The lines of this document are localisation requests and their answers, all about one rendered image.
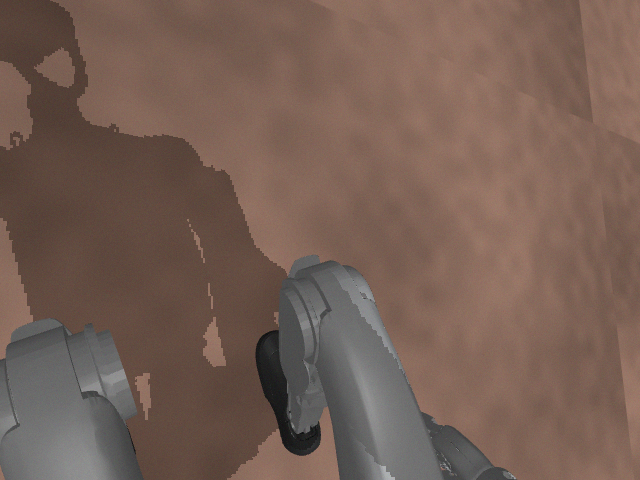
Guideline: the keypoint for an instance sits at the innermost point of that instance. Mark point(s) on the right robot foot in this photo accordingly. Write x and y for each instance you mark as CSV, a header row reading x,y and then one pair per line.
x,y
274,386

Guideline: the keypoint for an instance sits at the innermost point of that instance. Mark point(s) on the right robot hand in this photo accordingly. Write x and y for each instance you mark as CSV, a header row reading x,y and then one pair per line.
x,y
455,452

